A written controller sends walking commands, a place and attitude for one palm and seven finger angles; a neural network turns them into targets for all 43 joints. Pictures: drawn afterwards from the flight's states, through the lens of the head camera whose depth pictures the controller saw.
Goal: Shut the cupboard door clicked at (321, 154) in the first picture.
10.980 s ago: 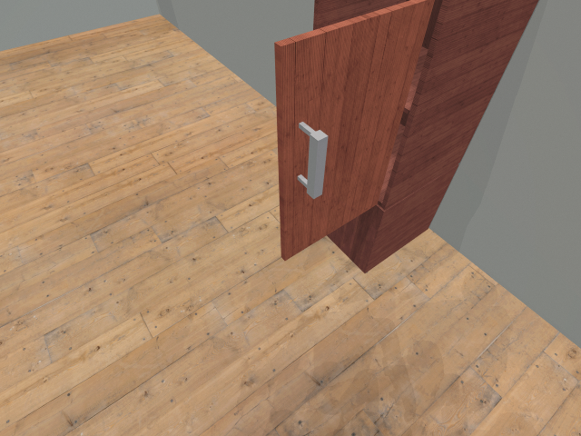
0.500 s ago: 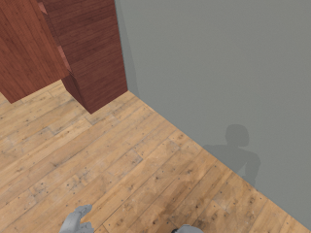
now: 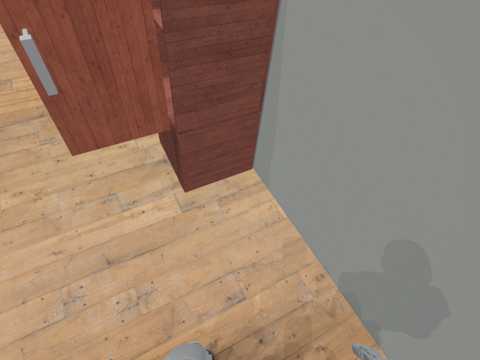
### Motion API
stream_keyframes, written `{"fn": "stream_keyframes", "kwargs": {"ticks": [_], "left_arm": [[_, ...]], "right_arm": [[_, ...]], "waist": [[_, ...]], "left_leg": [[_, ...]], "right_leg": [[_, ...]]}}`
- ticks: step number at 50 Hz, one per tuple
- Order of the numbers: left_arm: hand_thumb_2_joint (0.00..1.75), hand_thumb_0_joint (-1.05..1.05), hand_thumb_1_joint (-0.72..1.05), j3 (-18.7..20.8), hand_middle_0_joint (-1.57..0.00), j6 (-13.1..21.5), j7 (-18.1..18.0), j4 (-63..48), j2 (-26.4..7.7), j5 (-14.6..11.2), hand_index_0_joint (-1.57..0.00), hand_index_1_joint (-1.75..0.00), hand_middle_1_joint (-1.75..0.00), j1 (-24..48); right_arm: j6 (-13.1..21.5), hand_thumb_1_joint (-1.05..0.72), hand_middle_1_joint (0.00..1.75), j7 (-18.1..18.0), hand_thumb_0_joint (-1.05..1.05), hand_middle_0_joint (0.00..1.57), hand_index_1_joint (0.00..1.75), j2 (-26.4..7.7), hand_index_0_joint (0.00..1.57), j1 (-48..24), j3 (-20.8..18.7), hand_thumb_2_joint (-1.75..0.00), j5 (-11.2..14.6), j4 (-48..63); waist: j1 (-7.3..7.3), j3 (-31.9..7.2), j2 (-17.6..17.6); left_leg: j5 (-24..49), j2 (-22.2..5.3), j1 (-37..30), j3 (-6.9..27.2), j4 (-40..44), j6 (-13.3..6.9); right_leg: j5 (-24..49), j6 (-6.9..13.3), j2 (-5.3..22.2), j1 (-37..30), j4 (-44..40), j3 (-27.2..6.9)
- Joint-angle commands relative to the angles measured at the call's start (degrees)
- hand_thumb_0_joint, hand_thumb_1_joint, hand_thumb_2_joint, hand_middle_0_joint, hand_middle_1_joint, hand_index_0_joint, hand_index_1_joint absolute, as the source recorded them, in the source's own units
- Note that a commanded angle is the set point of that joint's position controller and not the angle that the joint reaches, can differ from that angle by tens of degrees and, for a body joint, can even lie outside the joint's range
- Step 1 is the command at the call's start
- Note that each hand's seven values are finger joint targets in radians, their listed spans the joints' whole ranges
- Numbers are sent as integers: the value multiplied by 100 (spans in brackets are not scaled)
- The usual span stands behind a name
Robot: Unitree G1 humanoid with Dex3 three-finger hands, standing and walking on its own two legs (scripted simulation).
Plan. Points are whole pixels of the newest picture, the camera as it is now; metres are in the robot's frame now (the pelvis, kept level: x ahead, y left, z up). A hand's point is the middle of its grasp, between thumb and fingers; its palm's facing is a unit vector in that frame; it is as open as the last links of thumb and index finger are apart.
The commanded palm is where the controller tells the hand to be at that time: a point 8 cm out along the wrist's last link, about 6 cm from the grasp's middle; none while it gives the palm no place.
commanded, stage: walk to a spot facing it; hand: left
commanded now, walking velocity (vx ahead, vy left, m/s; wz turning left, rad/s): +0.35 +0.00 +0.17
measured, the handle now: (39, 62) +0.73 +0.61 +0.03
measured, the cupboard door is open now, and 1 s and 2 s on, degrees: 90 90 90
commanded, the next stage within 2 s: turn to face it in 0.20 s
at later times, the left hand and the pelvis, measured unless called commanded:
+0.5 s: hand (160, 274) +0.29 +0.19 -0.15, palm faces +0.01 -0.98 -0.18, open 7.4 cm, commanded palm none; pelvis +0.19 +0.01 +0.02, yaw +3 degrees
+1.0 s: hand (123, 297) +0.24 +0.27 -0.19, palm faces +0.37 -0.91 -0.20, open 7.3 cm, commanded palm none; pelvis +0.25 +0.05 -0.01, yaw +20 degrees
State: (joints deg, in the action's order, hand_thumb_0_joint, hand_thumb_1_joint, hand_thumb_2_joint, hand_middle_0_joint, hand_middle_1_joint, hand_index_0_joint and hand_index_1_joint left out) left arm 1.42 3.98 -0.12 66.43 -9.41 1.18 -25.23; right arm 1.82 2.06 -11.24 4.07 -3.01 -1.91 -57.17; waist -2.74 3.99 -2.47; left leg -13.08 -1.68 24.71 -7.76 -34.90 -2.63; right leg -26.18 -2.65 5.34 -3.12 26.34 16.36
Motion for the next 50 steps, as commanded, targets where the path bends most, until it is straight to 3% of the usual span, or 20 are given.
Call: {"fn": "stream_keyframes", "kwargs": {"ticks": [1,2,3,6,13,17,21,25,26,27,28,29,34,41,44,45,46,47,48,50], "left_arm": [[90,0,90,66,-20,89,58,-872,-539,-67,-20,-30,-30,397],[90,0,90,127,-20,56,19,-986,-630,-61,-20,-30,-30,802],[90,0,90,150,-20,39,-5,-947,-551,-29,-20,-30,-30,938],[90,0,90,162,-20,-166,74,-600,-279,84,-20,-30,-30,299],[90,0,90,217,-20,-348,64,-791,-211,41,-20,-30,-30,737],[90,0,90,142,-20,-325,53,-961,-187,13,-20,-30,-30,1265],[90,0,90,56,-20,-263,9,-1133,-270,-16,-20,-30,-30,1736],[90,0,90,138,-20,-200,-20,-1225,-541,-43,-20,-30,-30,1451],[90,0,90,215,-20,-156,-47,-1144,-769,-36,-20,-30,-30,1028],[90,0,90,330,-20,-84,-113,-976,-1214,-1,-20,-30,-30,414],[90,0,90,360,-20,-91,-129,-884,-1482,-36,-20,-30,-30,-19],[90,0,90,308,-20,-111,-185,-1017,-1290,-62,-20,-30,-30,260],[90,0,90,242,-20,-179,-229,-1397,-811,-25,-20,-30,-30,1390],[90,0,90,421,-20,-291,-181,-1466,-1082,83,-20,-30,-30,1385],[90,0,90,472,-20,-360,-121,-1532,-1283,49,-20,-30,-30,1410],[90,0,90,465,-20,-394,-93,-1577,-1289,9,-20,-30,-30,1426],[90,0,90,420,-20,-427,-56,-1728,-992,-28,-20,-30,-30,1450],[90,0,90,289,-20,-459,-56,-2040,-702,-47,-20,-30,-30,1901],[90,0,90,291,-20,-523,-88,-2108,-897,-6,-20,-30,-30,2037],[90,0,90,343,-20,-576,-103,-1890,-890,10,-20,-30,-30,2005]], "right_arm": [[85,-90,30,-235,0,20,30,-1563,20,2663,-359,-90,16,-316],[43,-90,30,-301,0,20,30,-1509,20,2352,-372,-90,68,-292],[81,-90,30,-313,0,20,30,-1242,20,1857,-308,-90,78,-168],[194,-90,30,-327,0,20,30,-614,20,1062,-97,-90,86,49],[301,-90,30,-364,0,20,30,-401,20,1674,-36,-90,121,-162],[290,-90,30,-394,0,20,30,-320,20,1927,62,-90,98,-332],[202,-90,30,-409,0,20,30,-413,20,2230,71,-90,71,-531],[59,-90,30,-438,0,20,30,-537,20,2031,-7,-90,110,-495],[44,-90,30,-423,0,20,30,-514,20,1933,-28,-90,166,-423],[63,-90,30,-397,0,20,30,-336,20,1971,-51,-90,218,-335],[18,-90,30,-387,0,20,30,-323,20,2047,-76,-90,247,-235],[-55,-90,30,-382,0,20,30,-348,20,1828,-78,-90,217,-216],[-375,-90,30,-195,0,20,30,-90,20,1407,-84,-90,115,-81],[-413,-90,30,-67,0,20,30,-119,20,565,-100,-90,94,399],[-385,-90,30,-66,0,20,30,-447,20,615,-154,-90,66,551],[-358,-90,30,-58,0,20,30,-659,20,860,-214,-90,53,534],[-298,-90,30,-83,0,20,30,-1253,20,1188,-348,-90,16,557],[-277,-90,30,-163,0,20,30,-1812,20,1525,-464,-90,16,546],[-303,-90,30,-214,0,20,30,-1842,20,1507,-428,-90,41,485],[-267,-90,30,-308,0,20,30,-1553,20,874,-364,-90,32,706]], "waist": [[1207,-1528,1839],[1082,-1062,985],[844,-714,536],[247,-146,811],[201,-1,407],[242,143,592],[444,20,669],[222,-356,813],[14,-623,416],[-195,-1196,-538],[-246,-1694,-1062],[-163,-1304,-730],[380,-683,-644],[202,-388,-860],[354,-478,-567],[533,-657,-106],[743,-908,1483],[961,-986,2405],[850,-1031,1455],[619,-738,1407]], "left_leg": [[403,-2093,-3952,3772,1628,-1201],[511,-2253,-3498,3683,1844,-1327],[166,-2032,-2626,3140,1957,-1152],[-185,-1351,-1102,1793,2352,-570],[1705,-1243,-1686,1000,2546,-499],[3451,-1141,-1783,735,2226,-556],[4637,-1104,-1994,980,1610,-626],[4305,-909,-2014,1217,546,-344],[3593,-693,-1295,1141,-88,-135],[1464,-94,38,715,-1361,186],[-2471,444,470,467,-3003,415],[-2333,93,519,903,-3528,420],[-1212,-227,425,676,-3401,565],[-1091,-117,-31,131,-1344,562],[-465,31,-831,-27,-188,481],[133,26,-1525,102,467,421],[1312,-1079,-2155,1765,1093,-78],[3401,-2237,-2204,3360,1494,-897],[3191,-2388,-2107,3092,1419,-1128],[2046,-1751,-1707,2747,1561,-852]], "right_leg": [[-444,161,-161,3743,4548,-722],[-331,264,42,4096,5102,-1302],[33,282,229,4042,5194,-1380],[944,162,455,3404,4592,-1588],[1838,32,260,3977,3713,-1642],[1998,54,161,3671,2602,-1402],[1635,128,-168,2951,1520,-1133],[1796,136,-289,1849,357,-1155],[3433,179,5,720,152,-1373],[6118,702,1264,-857,443,-2442],[7635,1506,2568,-1146,144,-3187],[6910,1602,2390,-460,-141,-2875],[4521,921,1540,1163,-613,-1226],[3139,844,1627,1344,-418,-774],[2785,585,1617,1561,293,-558],[2498,371,1491,1933,945,-430],[907,-21,780,2846,2345,-212],[-1446,-227,149,3732,3614,-770],[-1194,-99,236,3715,4073,-1487],[-389,-132,233,3892,4386,-1663]]}}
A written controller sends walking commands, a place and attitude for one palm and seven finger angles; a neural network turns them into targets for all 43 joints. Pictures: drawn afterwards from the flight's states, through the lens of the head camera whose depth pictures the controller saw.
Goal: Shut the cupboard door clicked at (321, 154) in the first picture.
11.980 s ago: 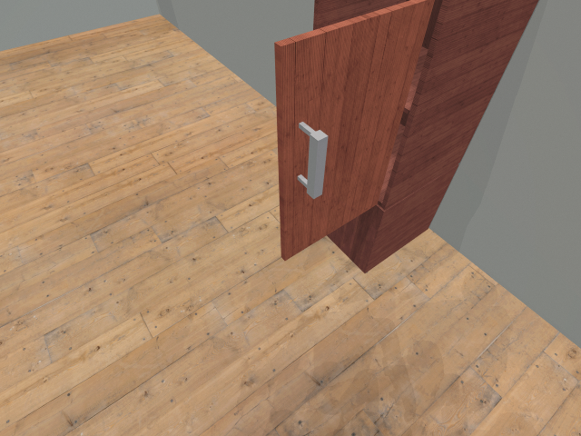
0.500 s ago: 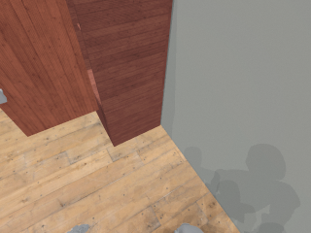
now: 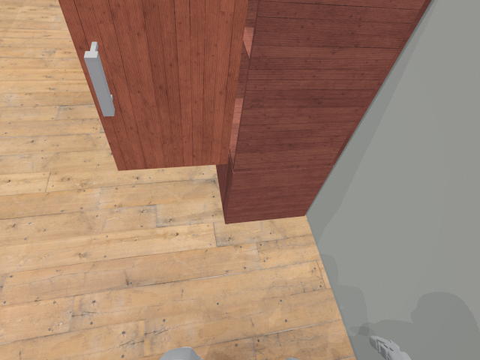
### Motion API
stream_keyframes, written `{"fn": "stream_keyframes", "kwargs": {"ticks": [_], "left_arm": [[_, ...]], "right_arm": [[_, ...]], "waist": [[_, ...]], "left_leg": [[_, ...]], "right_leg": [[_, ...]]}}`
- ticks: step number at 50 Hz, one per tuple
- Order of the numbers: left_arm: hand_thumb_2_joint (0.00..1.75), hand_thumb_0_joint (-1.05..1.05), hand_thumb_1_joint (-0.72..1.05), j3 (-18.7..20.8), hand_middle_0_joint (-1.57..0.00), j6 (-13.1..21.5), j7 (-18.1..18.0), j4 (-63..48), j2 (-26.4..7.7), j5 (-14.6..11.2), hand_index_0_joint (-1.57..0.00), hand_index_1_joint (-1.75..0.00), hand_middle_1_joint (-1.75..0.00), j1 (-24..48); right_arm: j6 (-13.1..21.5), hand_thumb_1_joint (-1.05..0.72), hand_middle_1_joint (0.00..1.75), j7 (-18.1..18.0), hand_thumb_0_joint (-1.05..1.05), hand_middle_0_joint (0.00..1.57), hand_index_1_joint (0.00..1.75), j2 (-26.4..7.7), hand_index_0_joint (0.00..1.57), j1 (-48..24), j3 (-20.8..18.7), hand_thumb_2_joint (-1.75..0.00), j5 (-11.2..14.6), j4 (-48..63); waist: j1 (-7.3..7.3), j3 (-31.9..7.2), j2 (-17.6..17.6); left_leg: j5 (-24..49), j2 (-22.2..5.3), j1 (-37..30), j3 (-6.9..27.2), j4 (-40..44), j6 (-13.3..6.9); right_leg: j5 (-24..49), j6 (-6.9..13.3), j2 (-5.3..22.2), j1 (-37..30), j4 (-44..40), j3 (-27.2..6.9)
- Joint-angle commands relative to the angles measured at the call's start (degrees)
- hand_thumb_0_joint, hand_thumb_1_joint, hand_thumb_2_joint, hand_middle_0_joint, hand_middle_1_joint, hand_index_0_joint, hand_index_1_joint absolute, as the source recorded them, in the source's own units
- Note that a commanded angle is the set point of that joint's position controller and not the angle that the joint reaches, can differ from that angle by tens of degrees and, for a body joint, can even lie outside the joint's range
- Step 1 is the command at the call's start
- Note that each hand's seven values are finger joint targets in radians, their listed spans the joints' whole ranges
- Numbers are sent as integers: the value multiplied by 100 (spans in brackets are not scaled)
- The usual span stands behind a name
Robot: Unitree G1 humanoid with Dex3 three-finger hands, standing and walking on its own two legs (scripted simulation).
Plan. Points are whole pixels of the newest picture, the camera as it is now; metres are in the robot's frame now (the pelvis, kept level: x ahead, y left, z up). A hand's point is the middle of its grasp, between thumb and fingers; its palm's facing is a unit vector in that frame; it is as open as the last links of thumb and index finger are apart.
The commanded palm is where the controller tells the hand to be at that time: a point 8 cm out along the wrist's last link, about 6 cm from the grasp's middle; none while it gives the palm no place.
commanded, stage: turn to face it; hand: left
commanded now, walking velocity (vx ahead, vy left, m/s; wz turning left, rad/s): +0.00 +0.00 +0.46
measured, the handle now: (102, 80) +0.65 +0.37 +0.04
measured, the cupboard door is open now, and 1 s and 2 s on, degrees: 90 90 90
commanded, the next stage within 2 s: take the last steps up to it in 0.58 s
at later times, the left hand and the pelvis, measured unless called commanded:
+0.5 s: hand out of the picture +0.08 +0.18 -0.14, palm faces +0.17 -0.96 -0.24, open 7.4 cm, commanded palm none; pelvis +0.02 -0.03 +0.02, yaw +10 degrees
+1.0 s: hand out of the picture -0.05 +0.10 -0.13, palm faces +0.43 -0.87 -0.23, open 7.3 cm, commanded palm none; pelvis +0.04 -0.06 +0.03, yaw +20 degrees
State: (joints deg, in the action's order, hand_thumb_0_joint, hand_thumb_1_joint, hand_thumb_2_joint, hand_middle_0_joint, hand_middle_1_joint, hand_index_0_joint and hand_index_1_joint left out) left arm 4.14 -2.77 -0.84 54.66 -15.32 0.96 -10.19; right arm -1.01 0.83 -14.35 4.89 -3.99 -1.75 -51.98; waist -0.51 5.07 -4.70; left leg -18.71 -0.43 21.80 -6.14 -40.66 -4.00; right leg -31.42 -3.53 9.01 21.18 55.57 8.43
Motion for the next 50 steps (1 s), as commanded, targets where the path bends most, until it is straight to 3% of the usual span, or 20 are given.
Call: {"fn": "stream_keyframes", "kwargs": {"ticks": [1,3,6,10,18,21,23,24,26,27,28,29,30,31,32,34,36,41,46,50], "left_arm": [[90,0,90,67,-20,91,-2,-600,-362,47,-20,-30,-30,334],[90,0,90,74,-20,77,25,-438,-361,57,-20,-30,-30,38],[90,0,90,64,-20,88,21,-369,-388,51,-20,-30,-30,-171],[90,0,90,42,-20,88,-20,-417,-399,25,-20,-30,-30,-87],[90,0,90,-27,-20,105,-52,-506,-272,-16,-20,-30,-30,243],[90,0,90,-61,-20,112,-57,-495,-180,-22,-20,-30,-30,302],[90,0,90,-72,-20,131,-72,-452,-108,-43,-20,-30,-30,111],[90,0,90,-70,-20,143,-82,-407,-98,-57,-20,-30,-30,-45],[90,0,90,-43,-20,217,-106,-283,-144,-62,-20,-30,-30,-408],[90,0,90,-11,-20,278,-133,-212,-293,-51,-20,-30,-30,-588],[90,0,90,72,-20,336,-177,-194,-706,25,-20,-30,-30,-711],[90,0,90,82,-20,332,-166,-290,-941,37,-20,-30,-30,-632],[90,0,90,24,-20,325,-155,-373,-814,21,-20,-30,-30,-395],[90,0,90,18,-20,339,-196,-411,-478,3,-20,-30,-30,-75],[90,0,90,-28,-20,357,-168,-421,-368,-12,-20,-30,-30,25],[90,0,90,-63,-20,427,-138,-356,-238,-37,-20,-30,-30,-90],[90,0,90,-45,-20,500,-125,-223,-210,-26,-20,-30,-30,-465],[90,0,90,-11,-20,606,-81,140,-180,7,-20,-30,-30,-1166],[90,0,90,-30,-20,674,-48,442,-174,57,-20,-30,-30,-1496],[90,0,90,-35,-20,685,2,644,-239,79,-20,-30,-30,-1569]], "right_arm": [[32,-90,30,-202,0,20,30,-1104,20,532,-196,-90,29,275],[76,-90,30,-213,0,20,30,-961,20,478,-138,-90,58,277],[120,-90,30,-212,0,20,30,-913,20,564,-108,-90,106,246],[115,-90,30,-208,0,20,30,-896,20,836,-116,-90,102,129],[56,-90,30,-217,0,20,30,-796,20,1055,-118,-90,49,-68],[8,-90,30,-211,0,20,30,-754,20,1024,-130,-90,27,-120],[-8,-90,30,-209,0,20,30,-775,20,911,-140,-90,14,-130],[-17,-90,30,-206,0,20,30,-763,20,852,-140,-90,23,-127],[-22,-90,30,-199,0,20,30,-662,20,725,-126,-90,76,-125],[-13,-90,30,-172,0,20,30,-510,20,742,-110,-90,123,-139],[-1,-90,30,-142,0,20,30,-175,20,809,-63,-90,180,-83],[-51,-90,30,-134,0,20,30,-274,20,676,-103,-90,142,10],[-98,-90,30,-88,0,20,30,-353,20,696,-152,-90,81,-57],[-178,-90,30,-88,0,20,30,-341,20,776,-195,-90,53,-173],[-204,-90,30,-80,0,20,30,-329,20,835,-184,-90,51,-340],[-205,-90,30,-70,0,20,30,-201,20,912,-148,-90,74,-412],[-161,-90,30,-52,0,20,30,-154,20,796,-120,-90,62,-405],[-87,-90,30,5,0,20,30,-117,20,390,-102,-90,19,-366],[-9,-90,30,55,0,20,30,-98,20,-36,-51,-90,32,-274],[60,-90,30,104,0,20,30,-9,20,-212,10,-90,49,-226]], "waist": [[251,-704,1459],[110,-747,1050],[49,-971,1062],[128,-1027,863],[238,-828,1112],[246,-706,1148],[172,-754,1207],[110,-775,1303],[-101,-783,1058],[-162,-868,661],[-167,-932,-705],[-210,-624,-1070],[-96,-452,-476],[89,-291,-668],[162,-247,-461],[179,-270,-351],[10,-446,-292],[-267,-322,-286],[-353,-19,-326],[-321,107,-505]], "left_leg": [[2527,-1724,-1297,2244,2156,-590],[2708,-1395,-1435,1862,2215,-392],[3199,-1212,-1809,1625,2177,-349],[3328,-1295,-2093,1885,2162,-476],[2870,-1336,-1880,2377,2169,-686],[2329,-1249,-1428,2498,2190,-662],[2291,-1212,-1193,2543,2137,-628],[2244,-1174,-998,2546,2059,-595],[1987,-910,-422,2437,1728,-366],[1385,-605,87,2195,1404,-83],[-58,142,882,1332,469,357],[-1469,417,864,872,-750,539],[-1346,269,736,993,-1597,524],[-1059,148,883,1047,-2023,550],[-727,107,876,943,-2354,627],[-374,20,937,883,-2496,708],[-225,-29,1086,787,-2279,756],[-7,-216,1472,757,-1894,752],[-50,-343,1503,619,-1187,727],[57,-281,1059,388,-409,641]], "right_leg": [[523,-81,-133,1469,1543,-947],[1078,-148,-215,1381,1561,-937],[1336,-222,-291,1324,1384,-918],[1298,-282,-347,1383,1143,-971],[797,-185,-498,980,55,-956],[652,-67,-637,455,-622,-880],[677,21,-750,-2,-1152,-817],[833,62,-800,-342,-1478,-801],[1689,104,-822,-1332,-2742,-794],[2091,165,-511,-2065,-3494,-1073],[2167,572,716,-2568,-3984,-2416],[2471,1223,1767,-1642,-4237,-3100],[2376,1415,1625,-1072,-4206,-2668],[2727,1314,1255,-986,-4186,-2326],[3251,1199,905,-1126,-4007,-1967],[4051,1073,696,-1314,-3833,-1399],[4130,1014,725,-1877,-3859,-1363],[2731,1019,957,-2384,-4268,-1607],[2301,1193,1145,-2394,-4514,-1631],[1952,1184,1084,-2069,-4617,-1297]]}}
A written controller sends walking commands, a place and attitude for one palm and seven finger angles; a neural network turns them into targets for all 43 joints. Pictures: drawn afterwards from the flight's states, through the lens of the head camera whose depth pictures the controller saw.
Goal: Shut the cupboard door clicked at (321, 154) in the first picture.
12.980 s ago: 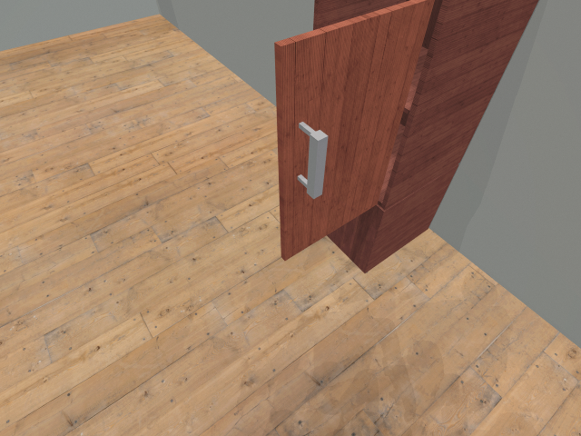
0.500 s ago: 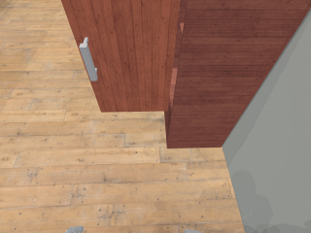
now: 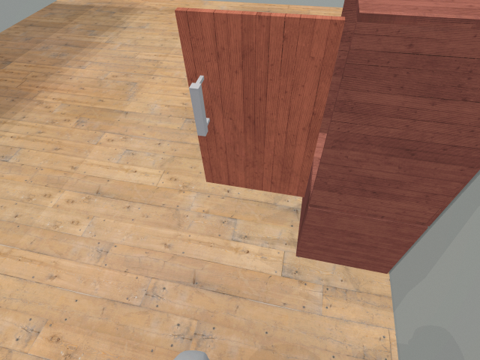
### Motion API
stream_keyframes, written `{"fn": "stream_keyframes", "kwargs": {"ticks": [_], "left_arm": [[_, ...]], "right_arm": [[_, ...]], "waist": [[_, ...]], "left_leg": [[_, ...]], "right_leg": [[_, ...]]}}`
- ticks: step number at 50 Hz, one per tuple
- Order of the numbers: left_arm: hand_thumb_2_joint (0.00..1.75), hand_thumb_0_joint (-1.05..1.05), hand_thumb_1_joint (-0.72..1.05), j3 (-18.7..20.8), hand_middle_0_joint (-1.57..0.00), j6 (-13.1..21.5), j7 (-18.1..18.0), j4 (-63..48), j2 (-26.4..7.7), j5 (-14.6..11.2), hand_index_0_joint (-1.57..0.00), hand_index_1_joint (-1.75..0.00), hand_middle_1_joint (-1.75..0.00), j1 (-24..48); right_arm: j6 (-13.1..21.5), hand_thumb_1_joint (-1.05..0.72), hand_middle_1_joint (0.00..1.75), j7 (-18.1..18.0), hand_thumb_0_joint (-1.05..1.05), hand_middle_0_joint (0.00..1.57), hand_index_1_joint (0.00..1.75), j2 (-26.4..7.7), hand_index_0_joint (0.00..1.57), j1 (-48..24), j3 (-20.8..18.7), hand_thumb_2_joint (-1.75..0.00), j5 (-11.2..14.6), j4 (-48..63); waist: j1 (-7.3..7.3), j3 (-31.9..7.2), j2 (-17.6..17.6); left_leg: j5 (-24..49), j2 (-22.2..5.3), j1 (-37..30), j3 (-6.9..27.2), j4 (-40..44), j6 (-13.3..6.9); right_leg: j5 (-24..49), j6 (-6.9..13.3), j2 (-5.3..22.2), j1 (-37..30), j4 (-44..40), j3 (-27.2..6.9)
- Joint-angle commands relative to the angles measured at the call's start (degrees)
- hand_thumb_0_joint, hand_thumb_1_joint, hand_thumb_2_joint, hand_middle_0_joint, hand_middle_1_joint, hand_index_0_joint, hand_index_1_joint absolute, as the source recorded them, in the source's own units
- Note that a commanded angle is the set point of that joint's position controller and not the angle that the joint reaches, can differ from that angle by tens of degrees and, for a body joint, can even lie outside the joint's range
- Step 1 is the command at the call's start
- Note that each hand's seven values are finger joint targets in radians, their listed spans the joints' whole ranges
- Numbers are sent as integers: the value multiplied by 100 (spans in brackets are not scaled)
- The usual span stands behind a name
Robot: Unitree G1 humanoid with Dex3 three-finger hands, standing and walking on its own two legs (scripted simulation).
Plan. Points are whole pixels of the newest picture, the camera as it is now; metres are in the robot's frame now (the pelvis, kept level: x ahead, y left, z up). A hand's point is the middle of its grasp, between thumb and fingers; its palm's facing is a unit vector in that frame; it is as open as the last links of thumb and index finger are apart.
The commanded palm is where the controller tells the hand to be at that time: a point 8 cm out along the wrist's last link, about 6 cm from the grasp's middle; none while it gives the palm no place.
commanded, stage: take the last steps up to it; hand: left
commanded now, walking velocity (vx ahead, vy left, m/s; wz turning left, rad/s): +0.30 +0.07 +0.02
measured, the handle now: (201, 106) +0.71 +0.19 +0.01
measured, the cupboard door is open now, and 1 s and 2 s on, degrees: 90 90 90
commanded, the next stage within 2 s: come to a stop and stand still in 0.54 s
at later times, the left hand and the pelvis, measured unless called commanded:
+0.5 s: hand (136, 321) +0.21 +0.25 -0.17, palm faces +0.00 -0.98 -0.21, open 7.3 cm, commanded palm none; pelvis +0.13 +0.07 -0.01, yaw -2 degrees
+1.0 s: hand (149, 291) +0.28 +0.25 -0.20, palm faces +0.03 -0.98 -0.20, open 7.3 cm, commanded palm none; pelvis +0.23 +0.07 -0.02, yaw -2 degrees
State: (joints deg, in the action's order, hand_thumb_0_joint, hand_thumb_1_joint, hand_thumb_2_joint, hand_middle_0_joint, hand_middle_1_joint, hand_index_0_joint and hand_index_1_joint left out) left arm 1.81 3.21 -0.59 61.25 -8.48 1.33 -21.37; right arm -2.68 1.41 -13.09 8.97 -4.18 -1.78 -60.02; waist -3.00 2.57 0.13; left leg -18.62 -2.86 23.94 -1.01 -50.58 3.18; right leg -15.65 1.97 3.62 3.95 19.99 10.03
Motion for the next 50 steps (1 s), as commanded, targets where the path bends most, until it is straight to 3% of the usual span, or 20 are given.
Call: {"fn": "stream_keyframes", "kwargs": {"ticks": [1,4,7,8,9,10,11,15,25,28,29,30,31,32,35,38,41,47,49,50], "left_arm": [[90,0,90,198,-20,79,-20,62,-920,53,-20,-30,-30,-478],[90,0,90,199,-20,56,-2,185,-983,49,-20,-30,-30,-458],[90,0,90,194,-20,19,25,202,-943,-9,-20,-30,-30,-192],[90,0,90,134,-20,11,53,139,-683,-34,-20,-30,-30,-209],[90,0,90,62,-20,32,66,-53,-388,-58,-20,-30,-30,-152],[90,0,90,60,-20,14,21,-241,-428,-22,-20,-30,-30,241],[90,0,90,96,-20,16,17,-280,-491,-13,-20,-30,-30,415],[90,0,90,117,-20,-153,99,-67,-270,34,-20,-30,-30,86],[90,0,90,113,-20,-195,126,-537,-295,8,-20,-30,-30,1078],[90,0,90,194,-20,-146,115,-401,-520,12,-20,-30,-30,547],[90,0,90,278,-20,-83,88,-223,-833,17,-20,-30,-30,-13],[90,0,90,387,-20,-27,39,-53,-1360,24,-20,-30,-30,-568],[90,0,90,372,-20,-46,-12,-60,-1490,-67,-20,-30,-30,-730],[90,0,90,335,-20,-47,-67,-166,-1307,-68,-20,-30,-30,-214],[90,0,90,140,-20,-5,-100,-425,-799,-83,-20,-30,-30,752],[90,0,90,105,-20,-24,-142,-455,-812,-60,-20,-30,-30,982],[90,0,90,207,-20,-111,-189,-407,-867,-21,-20,-30,-30,827],[90,0,90,280,-20,-318,-208,-420,-1002,-59,-20,-30,-30,865],[90,0,90,183,-20,-401,-209,-539,-539,-114,-20,-30,-30,601],[90,0,90,149,-20,-446,-235,-566,-513,-121,-20,-30,-30,603]], "right_arm": [[248,-90,30,61,0,20,30,-80,20,-706,35,-90,56,603],[337,-90,30,64,0,20,30,14,20,-637,95,-90,66,580],[445,-90,30,-28,0,20,30,-212,20,421,58,-90,67,224],[499,-90,30,-103,0,20,30,-635,20,1112,-47,-90,47,28],[513,-90,30,-173,0,20,30,-1137,20,1764,-180,-90,-6,-72],[454,-90,30,-248,0,20,30,-1222,20,1966,-169,-90,21,-101],[459,-90,30,-249,0,20,30,-1025,20,1659,-105,-90,22,-33],[608,-90,30,-282,0,20,30,-264,20,846,127,-90,54,160],[601,-90,30,-295,0,20,30,-358,20,1300,104,-90,-13,-144],[553,-90,30,-295,0,20,30,-370,20,1226,142,-90,17,-191],[564,-90,30,-271,0,20,30,-267,20,1195,158,-90,66,-170],[572,-90,30,-229,0,20,30,-32,20,1325,177,-90,119,-63],[491,-90,30,-241,0,20,30,-203,20,1134,133,-90,121,39],[459,-90,30,-251,0,20,30,-190,20,1020,106,-90,115,-13],[319,-90,30,-269,0,20,30,169,20,1166,195,-90,116,-231],[182,-90,30,-254,0,20,30,362,20,1361,243,-90,165,-357],[130,-90,30,-262,0,20,30,327,20,1147,175,-90,156,-240],[103,-90,30,-282,0,20,30,-7,20,983,47,-90,122,-79],[183,-90,30,-334,0,20,30,-595,20,1031,-21,-90,73,55],[159,-90,30,-368,0,20,30,-733,20,1010,-55,-90,55,93]], "waist": [[-98,411,-947],[-14,366,-1020],[529,82,-480],[828,-340,459],[1023,-686,1658],[1075,-495,1097],[877,-177,574],[303,550,599],[337,283,637],[-17,85,151],[-274,-220,-315],[-371,-592,-1546],[-433,-521,-1435],[-239,-145,-966],[278,-169,-582],[412,-427,-654],[264,-555,-681],[395,-283,-886],[335,-504,831],[412,-522,1131]], "left_leg": [[3,-8,626,-208,826,-101],[46,200,-172,-457,1602,-207],[489,386,-2246,-698,2603,-304],[154,-364,-3261,212,2812,-533],[125,-1732,-3852,2105,3381,-1139],[421,-2127,-3443,2316,3671,-1516],[293,-1979,-2720,2095,3760,-1537],[779,-1372,-1319,818,4184,-1281],[2329,-1195,-1682,100,3658,-1275],[2063,-877,-1164,-117,2683,-944],[1493,-456,-534,-397,1747,-685],[-287,264,635,-859,366,-361],[-1907,248,755,-457,-877,-309],[-1583,-1,910,2,-1269,-314],[-666,-222,102,134,-714,-111],[-271,-53,-454,-115,148,15],[-209,105,-457,-222,747,43],[1331,43,-1217,-189,2331,-76],[4788,-1489,-1713,1267,2662,-930],[5066,-1883,-1446,1382,2966,-1422]], "right_leg": [[243,636,1645,-165,-1064,-1470],[549,539,1520,161,-763,-1190],[453,243,1046,1285,258,-628],[79,54,619,1970,1543,-304],[-1662,-200,11,3051,3218,65],[-1789,-96,90,3376,4304,-493],[-1450,-10,289,3311,4718,-691],[-401,-129,454,2885,4578,-867],[6,-87,70,1925,2021,-436],[482,-8,-115,420,987,-362],[857,148,259,-648,701,-920],[1429,762,1650,-1649,172,-2734],[1639,1314,2367,-1177,-427,-3346],[1348,1355,2179,-636,-528,-3002],[3439,858,1521,392,-347,-1534],[4402,721,1193,590,-70,-885],[4417,779,1189,313,213,-1020],[3193,402,1022,773,915,-1019],[219,-231,81,1423,1774,-434],[-1856,-248,-204,1359,2793,-592]]}}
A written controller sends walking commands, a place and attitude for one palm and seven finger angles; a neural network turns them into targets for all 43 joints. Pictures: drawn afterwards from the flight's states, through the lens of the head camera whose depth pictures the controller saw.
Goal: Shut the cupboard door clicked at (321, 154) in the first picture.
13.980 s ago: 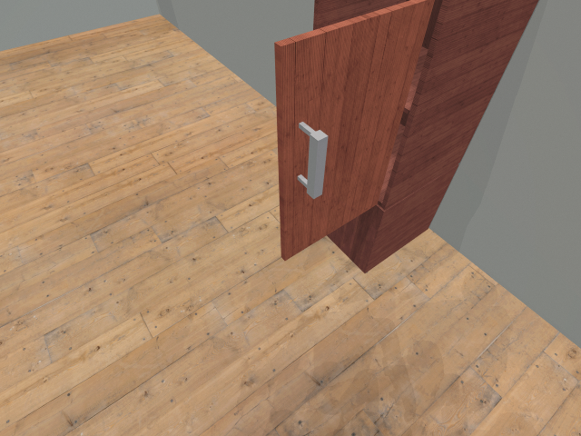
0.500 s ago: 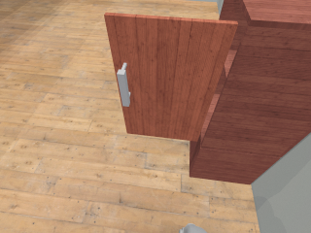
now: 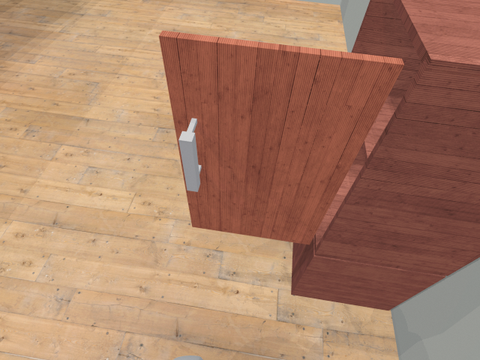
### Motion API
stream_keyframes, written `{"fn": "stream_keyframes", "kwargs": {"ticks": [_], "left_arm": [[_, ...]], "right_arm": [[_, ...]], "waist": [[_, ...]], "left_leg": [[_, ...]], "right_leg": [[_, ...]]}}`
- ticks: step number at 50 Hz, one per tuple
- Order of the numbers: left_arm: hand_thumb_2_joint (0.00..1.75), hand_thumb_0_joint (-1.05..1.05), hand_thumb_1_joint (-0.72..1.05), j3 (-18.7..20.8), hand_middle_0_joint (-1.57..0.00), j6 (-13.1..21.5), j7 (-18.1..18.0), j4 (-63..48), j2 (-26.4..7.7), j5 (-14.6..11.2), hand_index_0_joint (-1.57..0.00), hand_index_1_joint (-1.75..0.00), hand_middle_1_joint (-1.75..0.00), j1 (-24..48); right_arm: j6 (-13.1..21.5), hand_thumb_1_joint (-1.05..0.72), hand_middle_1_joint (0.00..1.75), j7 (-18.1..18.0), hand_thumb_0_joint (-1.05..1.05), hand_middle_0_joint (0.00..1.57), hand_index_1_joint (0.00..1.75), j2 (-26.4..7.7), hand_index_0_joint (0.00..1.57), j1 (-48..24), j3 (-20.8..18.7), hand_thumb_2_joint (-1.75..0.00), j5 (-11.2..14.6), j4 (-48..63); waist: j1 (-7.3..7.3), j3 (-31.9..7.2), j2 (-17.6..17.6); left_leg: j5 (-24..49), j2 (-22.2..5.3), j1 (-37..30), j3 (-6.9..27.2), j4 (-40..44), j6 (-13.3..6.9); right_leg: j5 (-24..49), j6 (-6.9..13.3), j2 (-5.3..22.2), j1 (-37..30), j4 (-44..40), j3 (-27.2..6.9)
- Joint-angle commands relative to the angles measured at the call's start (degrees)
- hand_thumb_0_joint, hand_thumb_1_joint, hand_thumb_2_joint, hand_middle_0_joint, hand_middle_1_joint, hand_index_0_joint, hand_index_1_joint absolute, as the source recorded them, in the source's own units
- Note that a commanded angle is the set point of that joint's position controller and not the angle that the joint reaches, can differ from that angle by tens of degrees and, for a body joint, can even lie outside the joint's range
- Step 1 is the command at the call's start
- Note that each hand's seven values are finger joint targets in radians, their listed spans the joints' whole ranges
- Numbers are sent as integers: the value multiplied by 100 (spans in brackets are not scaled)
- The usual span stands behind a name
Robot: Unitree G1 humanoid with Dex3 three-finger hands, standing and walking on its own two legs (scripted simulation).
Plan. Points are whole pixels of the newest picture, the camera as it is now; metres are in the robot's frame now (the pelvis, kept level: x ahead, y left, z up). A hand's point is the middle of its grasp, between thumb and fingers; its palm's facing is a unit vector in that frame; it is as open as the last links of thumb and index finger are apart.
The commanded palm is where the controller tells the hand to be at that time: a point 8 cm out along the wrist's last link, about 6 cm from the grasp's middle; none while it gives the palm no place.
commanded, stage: come to a stop and stand still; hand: left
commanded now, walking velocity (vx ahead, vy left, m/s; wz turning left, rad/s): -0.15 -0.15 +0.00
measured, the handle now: (193, 156) +0.48 +0.13 +0.03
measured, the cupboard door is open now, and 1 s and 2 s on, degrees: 90 90 90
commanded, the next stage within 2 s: look again from close up in 0.82 s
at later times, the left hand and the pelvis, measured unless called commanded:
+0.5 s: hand out of the picture -0.04 +0.15 -0.16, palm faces +0.02 -0.98 -0.20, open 7.4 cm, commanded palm none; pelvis -0.04 -0.02 +0.01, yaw -1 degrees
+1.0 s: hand out of the picture -0.01 +0.18 -0.17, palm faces -0.01 -0.97 -0.22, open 7.4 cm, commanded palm none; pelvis -0.04 -0.01 +0.01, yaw -1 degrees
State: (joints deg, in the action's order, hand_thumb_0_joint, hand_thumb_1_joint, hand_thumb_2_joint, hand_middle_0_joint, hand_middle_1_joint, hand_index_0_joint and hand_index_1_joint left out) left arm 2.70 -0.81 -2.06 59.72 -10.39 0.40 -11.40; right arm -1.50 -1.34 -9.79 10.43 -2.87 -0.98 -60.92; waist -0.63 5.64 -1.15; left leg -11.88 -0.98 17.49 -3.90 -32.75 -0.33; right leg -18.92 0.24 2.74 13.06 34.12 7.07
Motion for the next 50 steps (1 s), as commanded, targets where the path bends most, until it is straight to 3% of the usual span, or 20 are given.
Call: {"fn": "stream_keyframes", "kwargs": {"ticks": [1,3,6,9,12,15,17,18,19,20,21,24,28,30,32,36,45,46,48,50], "left_arm": [[90,0,90,67,-20,-116,-107,-419,-329,-10,-20,-30,-30,-316],[90,0,90,141,-20,-185,-58,-341,-484,24,-20,-30,-30,-279],[90,0,90,170,-20,-204,4,-296,-462,49,-20,-30,-30,-438],[90,0,90,157,-20,-217,51,-361,-457,67,-20,-30,-30,-427],[90,0,90,94,-20,-189,103,-436,-365,77,-20,-30,-30,-311],[90,0,90,52,-20,-135,121,-293,-254,54,-20,-30,-30,-622],[90,0,90,54,-20,-79,121,-69,-257,56,-20,-30,-30,-1145],[90,0,90,79,-20,-49,89,23,-406,86,-20,-30,-30,-1404],[90,0,90,102,-20,-4,59,10,-730,132,-20,-30,-30,-1358],[90,0,90,70,-20,33,45,-158,-913,107,-20,-30,-30,-855],[90,0,90,50,-20,52,42,-312,-896,116,-20,-30,-30,-481],[90,0,90,-8,-20,267,71,-131,-638,41,-20,-30,-30,-450],[90,0,90,6,-20,319,59,66,-665,69,-20,-30,-30,-752],[90,0,90,-10,-20,315,38,181,-571,27,-20,-30,-30,-883],[90,0,90,-27,-20,276,-9,220,-395,2,-20,-30,-30,-968],[90,0,90,-47,-20,127,-77,273,-362,-1,-20,-30,-30,-855],[90,0,90,-134,-20,76,-36,349,-288,14,-20,-30,-30,-792],[90,0,90,-114,-20,217,-62,-347,-1652,119,-20,-30,-30,-516],[90,0,90,60,-20,266,-108,-458,-1041,112,-20,-30,-30,-589],[90,0,90,-23,-20,241,-132,-454,-704,72,-20,-30,-30,-948]], "right_arm": [[59,-90,30,-140,0,20,30,-983,20,687,-145,-90,-49,234],[59,-90,30,-200,0,20,30,-913,20,314,-96,-90,-59,400],[55,-90,30,-205,0,20,30,-898,20,65,-99,-90,-56,550],[72,-90,30,-182,0,20,30,-1008,20,183,-157,-90,-35,539],[73,-90,30,-140,0,20,30,-1082,20,329,-209,-90,-62,463],[47,-90,30,-77,0,20,30,-1121,20,298,-243,-90,-77,410],[24,-90,30,-47,0,20,30,-1004,20,172,-238,-90,-45,411],[-5,-90,30,-22,0,20,30,-766,20,85,-211,-90,-10,435],[-36,-90,30,5,0,20,30,-408,20,-14,-133,-90,41,523],[-42,-90,30,78,0,20,30,-411,20,-212,-93,-90,-13,625],[-39,-90,30,129,0,20,30,-444,20,-214,-103,-90,-42,639],[104,-90,30,131,0,20,30,-407,20,196,-54,-90,-64,270],[225,-90,30,94,0,20,30,-330,20,411,-1,-90,-6,101],[324,-90,30,31,0,20,30,-391,20,633,42,-90,12,-68],[335,-90,30,-58,0,20,30,-527,20,833,15,-90,21,-197],[232,-90,30,-171,0,20,30,-523,20,862,24,-90,60,-282],[189,-90,30,-133,0,20,30,-451,20,653,51,-90,50,-266],[310,-90,30,-15,0,20,30,-1410,20,355,-12,-90,-20,490],[459,-90,30,-115,0,20,30,-1226,20,456,-268,-90,-50,528],[412,-90,30,-136,0,20,30,-950,20,661,-181,-90,-8,618]], "waist": [[165,-676,1353],[93,-498,1305],[14,-588,767],[144,-908,824],[287,-977,1047],[220,-992,1192],[-12,-818,872],[-104,-653,222],[-84,-378,-1013],[-49,189,-1304],[38,333,-794],[94,102,-1116],[11,-65,-771],[9,-411,-381],[15,-657,-46],[40,-588,562],[28,-147,55],[131,204,1054],[96,-1245,1284],[43,-1505,293]], "left_leg": [[3844,-2069,-395,1693,1322,-1252],[3016,-1865,-200,1497,1389,-1188],[2055,-1638,-439,1286,1394,-1055],[1009,-1600,-855,1333,1594,-962],[393,-1623,-986,1450,1705,-911],[-625,-1435,-698,1455,1869,-716],[-1213,-1021,1,1038,1751,-350],[-1553,-587,418,698,1350,-66],[-1495,-23,749,202,442,234],[-1265,-6,740,175,-125,257],[-1257,-28,485,253,-493,194],[-477,-40,469,258,-516,158],[-409,57,36,104,352,206],[1052,-87,-705,292,872,94],[2369,-461,-1184,432,493,-39],[3140,-585,-1254,599,516,-182],[1218,-455,-884,703,1117,-90],[1841,-268,-901,874,1045,-108],[3977,-696,-1553,1072,343,-288],[3800,-768,-1433,1035,53,-372]], "right_leg": [[-1918,-36,-174,474,2180,-619],[-1532,-28,-132,802,2788,-962],[-1063,-100,-187,1078,2951,-902],[-945,-178,-132,1152,2494,-806],[-1117,-148,-85,812,1393,-619],[-931,-54,-221,134,239,-399],[-42,21,-290,-875,-1119,-198],[-211,143,28,-1103,-1788,-608],[-1533,491,1003,-601,-2552,-1944],[-2392,812,1628,403,-3078,-2489],[-2293,905,1715,839,-3102,-2353],[360,736,1098,-99,-2311,-1587],[1962,615,1098,-540,-1577,-1306],[2690,355,781,-557,-1041,-1012],[2756,184,554,-422,-918,-806],[2074,109,424,-465,-921,-684],[1072,77,396,-415,-1444,-790],[867,189,154,18,-1071,-845],[1153,251,133,-31,-328,-697],[1583,214,207,-177,-596,-752]]}}
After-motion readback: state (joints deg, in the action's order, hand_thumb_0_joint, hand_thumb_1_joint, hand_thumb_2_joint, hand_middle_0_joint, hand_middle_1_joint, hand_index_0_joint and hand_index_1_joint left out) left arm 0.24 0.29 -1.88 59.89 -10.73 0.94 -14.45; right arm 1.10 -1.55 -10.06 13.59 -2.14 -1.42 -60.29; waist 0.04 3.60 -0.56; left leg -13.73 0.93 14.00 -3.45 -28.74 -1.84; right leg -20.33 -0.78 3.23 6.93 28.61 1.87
